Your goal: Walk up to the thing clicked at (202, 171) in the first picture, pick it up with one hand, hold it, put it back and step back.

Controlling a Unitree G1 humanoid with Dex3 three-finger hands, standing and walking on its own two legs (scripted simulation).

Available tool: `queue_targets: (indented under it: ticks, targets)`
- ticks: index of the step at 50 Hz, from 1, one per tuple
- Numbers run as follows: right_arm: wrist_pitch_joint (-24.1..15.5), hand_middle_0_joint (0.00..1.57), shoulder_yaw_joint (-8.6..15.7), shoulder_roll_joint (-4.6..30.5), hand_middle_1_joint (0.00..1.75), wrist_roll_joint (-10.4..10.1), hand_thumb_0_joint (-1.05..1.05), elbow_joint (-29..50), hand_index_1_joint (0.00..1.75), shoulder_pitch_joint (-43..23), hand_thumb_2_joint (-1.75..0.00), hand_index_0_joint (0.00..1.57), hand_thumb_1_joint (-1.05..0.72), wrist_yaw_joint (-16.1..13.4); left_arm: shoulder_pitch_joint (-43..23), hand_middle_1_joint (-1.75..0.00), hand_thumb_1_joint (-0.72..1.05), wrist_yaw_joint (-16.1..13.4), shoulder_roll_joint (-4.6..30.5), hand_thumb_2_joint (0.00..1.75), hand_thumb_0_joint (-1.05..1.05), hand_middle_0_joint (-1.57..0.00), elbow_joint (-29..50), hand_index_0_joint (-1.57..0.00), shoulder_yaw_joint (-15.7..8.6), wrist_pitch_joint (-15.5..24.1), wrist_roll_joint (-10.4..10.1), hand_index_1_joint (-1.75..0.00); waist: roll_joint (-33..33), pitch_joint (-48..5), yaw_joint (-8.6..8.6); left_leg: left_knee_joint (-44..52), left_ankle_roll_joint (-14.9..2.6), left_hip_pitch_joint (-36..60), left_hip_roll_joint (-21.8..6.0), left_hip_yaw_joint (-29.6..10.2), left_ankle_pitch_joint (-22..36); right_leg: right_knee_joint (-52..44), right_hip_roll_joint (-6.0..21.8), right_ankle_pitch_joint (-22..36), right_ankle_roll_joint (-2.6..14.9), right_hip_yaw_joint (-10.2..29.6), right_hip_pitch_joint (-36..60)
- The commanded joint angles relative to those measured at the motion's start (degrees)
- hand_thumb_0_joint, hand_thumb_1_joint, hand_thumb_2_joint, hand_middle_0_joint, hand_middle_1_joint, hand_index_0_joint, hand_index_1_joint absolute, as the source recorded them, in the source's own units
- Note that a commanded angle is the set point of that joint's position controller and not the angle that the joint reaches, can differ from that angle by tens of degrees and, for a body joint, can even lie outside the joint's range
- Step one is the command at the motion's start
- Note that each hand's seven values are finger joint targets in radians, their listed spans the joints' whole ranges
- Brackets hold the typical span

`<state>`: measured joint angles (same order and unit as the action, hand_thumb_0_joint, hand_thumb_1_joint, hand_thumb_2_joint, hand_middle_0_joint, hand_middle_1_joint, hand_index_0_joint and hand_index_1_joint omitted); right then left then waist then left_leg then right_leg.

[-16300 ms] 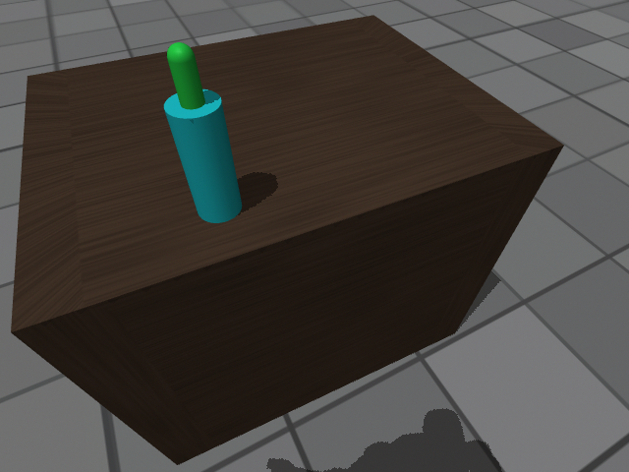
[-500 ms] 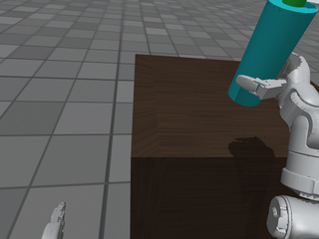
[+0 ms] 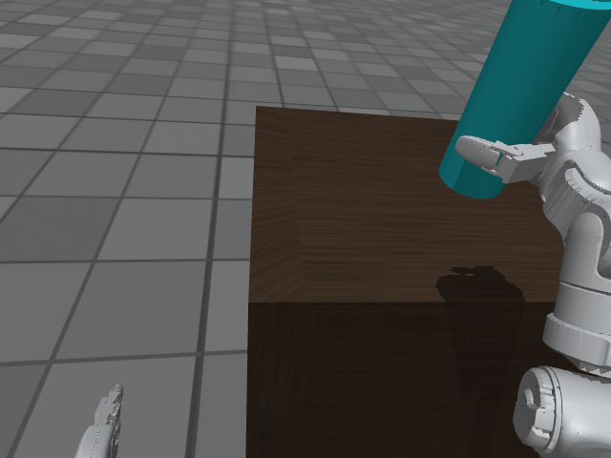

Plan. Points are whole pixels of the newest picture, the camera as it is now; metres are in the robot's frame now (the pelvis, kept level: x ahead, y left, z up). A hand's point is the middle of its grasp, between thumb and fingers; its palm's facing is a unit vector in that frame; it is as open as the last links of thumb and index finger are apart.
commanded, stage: hold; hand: right
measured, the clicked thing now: (529, 64) +0.34 -0.16 +0.40
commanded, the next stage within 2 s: none
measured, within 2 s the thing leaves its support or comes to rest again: neither
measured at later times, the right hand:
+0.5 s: hand (508, 131) +0.34 -0.17 +0.34, palm faces +0.15 +0.99 -0.01, open 10.4 cm
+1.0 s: hand (509, 130) +0.33 -0.17 +0.34, palm faces +0.13 +0.99 -0.02, open 10.4 cm
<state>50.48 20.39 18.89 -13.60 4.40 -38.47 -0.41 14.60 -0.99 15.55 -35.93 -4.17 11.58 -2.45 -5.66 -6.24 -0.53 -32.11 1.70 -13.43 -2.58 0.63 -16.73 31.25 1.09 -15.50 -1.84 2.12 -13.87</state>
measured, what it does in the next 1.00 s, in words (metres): stands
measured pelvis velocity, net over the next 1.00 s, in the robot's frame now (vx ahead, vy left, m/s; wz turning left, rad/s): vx -0.01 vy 0.00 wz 0.00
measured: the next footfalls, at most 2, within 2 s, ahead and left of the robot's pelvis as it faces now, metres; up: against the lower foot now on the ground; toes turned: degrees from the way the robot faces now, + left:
none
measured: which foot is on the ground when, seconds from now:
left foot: down 0.00-1.00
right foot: down 0.00-1.00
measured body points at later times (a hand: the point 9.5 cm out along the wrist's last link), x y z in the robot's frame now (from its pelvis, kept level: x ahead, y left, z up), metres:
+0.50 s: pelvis -0.01 +0.00 +0.00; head -0.06 +0.04 +0.44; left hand +0.17 +0.26 -0.08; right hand +0.32 -0.22 +0.34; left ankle +0.01 +0.14 -0.73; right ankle +0.02 -0.14 -0.73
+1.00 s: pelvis -0.01 +0.00 +0.00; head -0.07 +0.04 +0.44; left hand +0.16 +0.26 -0.07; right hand +0.32 -0.22 +0.34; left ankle +0.01 +0.14 -0.73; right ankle +0.02 -0.14 -0.73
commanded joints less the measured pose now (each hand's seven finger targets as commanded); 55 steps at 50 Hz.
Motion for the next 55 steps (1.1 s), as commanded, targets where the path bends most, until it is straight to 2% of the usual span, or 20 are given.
queue_targets:
  ticks: [1, 3, 5, 9, 10, 13, 14, 17, 19, 25, 28, 30, 33, 42, 43, 46, 50, 51, 52, 55]
  targets:
    - [-4.1, 1.25, 2.29, 12.42, 1.44, 0.35, 0.0, 11.48, 1.44, -28.09, -1.31, 1.3, -0.07, 0.25, -8.98, -0.05, -0.54, -0.51, 6.96, 0.05, 0.0, -0.04, 9.24, -0.04, -2.42, 3.55, -0.2, -0.05, 5.12, -9.85, -0.37, 5.92, -0.94, -0.85, 2.39, 3.65, 9.05, -3.53, -2.23, 9.05, 2.28, -2.47, 5.72]
    - [-3.69, 1.25, 0.37, 10.59, 1.43, 0.43, 0.0, 11.56, 1.43, -28.44, -1.3, 1.3, -0.08, 0.65, -10.01, -0.05, -0.53, -0.35, 6.85, 0.04, 0.0, -0.04, 9.27, -0.05, -2.33, 3.84, -0.32, -0.04, 3.58, -9.2, -0.27, 5.84, -1.16, -1.19, 2.55, 3.9, 7.86, -4.05, -2.06, 8.14, 2.11, -2.21, 5.52]
    - [-3.17, 1.24, 0.86, 11.63, 1.43, 0.45, 0.0, 10.72, 1.43, -28.76, -1.3, 1.3, -0.09, 0.79, -10.37, -0.05, -0.53, -0.38, 8.4, 0.04, 0.0, -0.04, 9.52, -0.05, -3.78, 4.08, -0.42, -0.04, 3.48, -9.3, 0.07, 5.79, -1.3, -1.32, 2.7, 4.12, 7.7, -4.25, -1.9, 8.22, 1.9, -1.88, 5.6]
    - [-2.36, 1.24, 2.5, 11.94, 1.43, -0.21, 0.0, 8.95, 1.43, -26.38, -1.3, 1.29, -0.08, 1.41, -9.55, -0.05, -0.54, -0.3, 6.13, 0.04, 0.0, -0.04, 9.34, -0.05, -1.47, 4.01, -0.46, -0.04, 6.63, -8.92, -0.3, 6.1, -0.64, -0.41, 2.51, 4.12, 10.49, -3.24, -2.22, 10.4, 2.37, -2.14, 5.24]
    - [-2.05, 1.24, 4.56, 13.72, 1.43, -0.28, 0.0, 7.33, 1.43, -24.16, -1.3, 1.3, -0.09, 1.28, -8.35, -0.05, -0.54, -0.48, 7.38, 0.04, 0.0, -0.04, 8.25, -0.05, -2.85, 3.77, -0.36, -0.04, 7.68, -8.64, -0.3, 6.37, -0.49, -0.02, 2.36, 3.98, 11.03, -3.24, -2.3, 10.58, 2.5, -2.24, 4.97]
    - [-2.57, 1.26, 3.89, 13.32, 1.45, -0.46, 0.0, 10.31, 1.45, -27.34, -1.32, 1.32, -0.09, 1.42, -10.1, -0.05, -0.54, -0.3, 5.26, 0.04, 0.0, -0.04, 8.83, -0.05, -0.73, 3.99, -0.22, -0.04, 7.74, -8.95, -1.12, 6.47, -0.36, -0.06, 2.16, 3.61, 10.04, -3.09, -2.64, 9.36, 2.57, -2.65, 4.36]
    - [-2.54, 1.27, 4.92, 14.64, 1.46, -0.3, 0.0, 10.48, 1.46, -26.6, -1.33, 1.33, -0.09, 1.24, -9.54, -0.05, -0.53, -0.37, 6.0, 0.04, 0.0, -0.04, 7.23, -0.05, -2.02, 3.9, -0.28, -0.04, 5.88, -8.16, -1.19, 6.44, -0.65, -0.68, 2.29, 3.73, 8.22, -3.56, -2.45, 7.83, 2.43, -2.51, 4.14]
    - [-3.24, 1.26, 4.4, 14.33, 1.45, -0.07, 0.0, 11.27, 1.45, -27.6, -1.32, 1.32, -0.08, 0.8, -9.33, -0.05, -0.53, -0.32, 7.57, 0.04, 0.0, -0.04, 8.72, -0.05, -3.21, 4.15, -0.14, -0.04, 6.18, -10.86, -0.51, 5.97, -0.91, -0.1, 2.55, 3.89, 8.72, -3.53, -2.15, 8.6, 2.37, -2.18, 5.58]
    - [-3.39, 1.25, 3.59, 14.3, 1.44, 0.03, 0.0, 12.62, 1.44, -28.73, -1.31, 1.31, -0.07, 0.72, -9.9, -0.05, -0.54, -0.45, 6.2, 0.04, 0.0, -0.04, 10.03, -0.05, -1.32, 4.23, -0.26, -0.04, 6.23, -10.37, -0.47, 6.0, -0.68, -0.34, 2.23, 3.6, 9.34, -2.98, -2.43, 8.85, 2.45, -2.55, 5.35]
    - [-2.48, 1.23, 2.13, 12.38, 1.41, -0.18, 0.0, 12.27, 1.41, -27.29, -1.29, 1.29, -0.08, 1.32, -10.84, -0.05, -0.53, -0.89, 6.23, 0.04, 0.0, -0.04, 8.65, -0.05, -1.25, 4.46, -0.33, -0.05, 4.18, -9.43, -0.48, 6.22, -0.83, -1.0, 2.27, 3.62, 7.29, -3.51, -2.3, 7.14, 2.38, -2.39, 5.26]
    - [-1.54, 1.23, 2.28, 12.51, 1.42, -0.27, 0.0, 9.87, 1.42, -25.87, -1.29, 1.29, -0.08, 1.74, -10.83, -0.05, -0.53, -0.98, 7.61, 0.03, 0.0, -0.04, 8.34, -0.05, -2.54, 4.72, -0.36, -0.04, 4.28, -7.46, -0.13, 6.59, -0.92, -1.88, 2.59, 4.07, 5.28, -4.47, -2.04, 5.3, 2.28, -2.06, 4.82]
    - [-1.51, 1.23, 2.76, 12.96, 1.41, -0.48, 0.0, 9.98, 1.41, -26.44, -1.29, 1.28, -0.08, 1.95, -10.35, -0.05, -0.53, -0.62, 5.56, 0.03, 0.0, -0.05, 7.06, -0.05, -0.58, 4.62, -0.4, -0.04, 4.67, -7.43, -0.82, 6.44, -0.81, -1.37, 2.6, 4.2, 6.42, -4.04, -2.24, 6.62, 2.25, -2.15, 4.03]
    - [-1.19, 1.22, 5.3, 15.32, 1.4, -0.81, 0.0, 10.29, 1.4, -26.6, -1.28, 1.28, -0.08, 1.73, -9.24, -0.05, -0.53, -0.93, 7.0, 0.04, 0.0, -0.05, 8.1, -0.05, -2.06, 4.83, -0.28, -0.04, 6.28, -8.33, -0.32, 6.77, -0.6, -1.19, 2.47, 4.06, 6.52, -3.76, -2.35, 6.49, 2.5, -2.36, 4.35]
    - [-1.85, 1.24, 2.78, 13.43, 1.43, -0.18, 0.0, 10.45, 1.43, -28.59, -1.31, 1.3, -0.07, 1.07, -11.1, -0.05, -0.54, -0.94, 6.18, 0.04, 0.0, -0.04, 9.12, -0.05, -0.88, 5.64, -0.25, -0.05, 5.95, -8.5, -0.51, 6.48, -0.56, -1.59, 2.34, 3.75, 5.17, -3.54, -2.57, 5.02, 2.53, -2.42, 3.97]
    - [-2.0, 1.24, 4.04, 15.04, 1.43, 0.07, 0.0, 10.55, 1.43, -28.49, -1.3, 1.29, -0.05, 1.03, -10.15, -0.05, -0.53, -1.03, 7.15, 0.04, 0.0, -0.04, 8.75, -0.05, -2.04, 5.66, -0.22, -0.04, 5.23, -9.84, -0.57, 6.25, -0.85, -1.09, 2.52, 3.91, 5.9, -3.69, -2.24, 5.94, 2.43, -2.13, 4.78]
    - [-2.2, 1.23, 1.73, 12.16, 1.42, -0.15, 0.0, 11.7, 1.42, -29.19, -1.29, 1.29, -0.06, 1.41, -12.29, -0.05, -0.53, -0.93, 6.36, 0.04, 0.0, -0.04, 11.45, -0.05, -1.09, 5.91, -0.29, -0.04, 4.89, -11.39, -0.89, 5.59, -1.08, -0.02, 2.76, 4.29, 7.43, -3.67, -1.87, 8.04, 2.03, -1.83, 5.37]
    - [-1.64, 1.23, 4.35, 14.88, 1.42, -0.13, 0.0, 9.97, 1.42, -25.99, -1.29, 1.29, -0.08, 1.48, -10.33, -0.05, -0.54, -1.03, 7.59, 0.04, 0.0, -0.05, 9.42, -0.05, -2.43, 5.03, -0.37, -0.05, 4.51, -9.81, -0.64, 6.32, -0.96, -0.22, 2.44, 3.92, 6.97, -3.74, -2.19, 7.4, 2.06, -2.32, 4.54]
    - [-1.71, 1.23, 3.34, 13.91, 1.42, -0.31, 0.0, 11.86, 1.42, -26.79, -1.3, 1.29, -0.07, 1.67, -11.58, -0.05, -0.53, -1.03, 6.0, 0.04, 0.0, -0.05, 10.51, -0.05, -0.74, 5.21, -0.4, -0.05, 5.35, -9.55, -1.09, 6.23, -0.82, -0.26, 2.52, 4.18, 6.51, -3.7, -2.27, 7.02, 2.19, -2.3, 4.3]
    - [-1.37, 1.22, 5.03, 15.28, 1.42, -0.32, 0.0, 11.21, 1.42, -26.4, -1.29, 1.28, -0.07, 1.45, -9.23, -0.05, -0.54, -1.08, 7.84, 0.04, 0.0, -0.05, 9.38, -0.05, -2.8, 4.97, -0.3, -0.05, 4.87, -10.04, -0.32, 6.34, -0.89, -0.32, 2.42, 3.95, 7.15, -3.53, -2.3, 7.33, 2.22, -2.32, 4.94]
    - [-1.45, 1.24, 4.13, 14.06, 1.42, -0.61, 0.0, 11.26, 1.42, -24.84, -1.3, 1.3, -0.1, 1.5, -8.75, -0.05, -0.54, -0.71, 6.03, 0.04, 0.0, -0.05, 8.16, -0.05, -1.36, 4.78, -0.35, -0.05, 5.61, -7.51, -0.59, 6.56, -0.68, -0.84, 2.47, 4.02, 6.8, -3.62, -2.46, 6.76, 2.31, -2.43, 3.73]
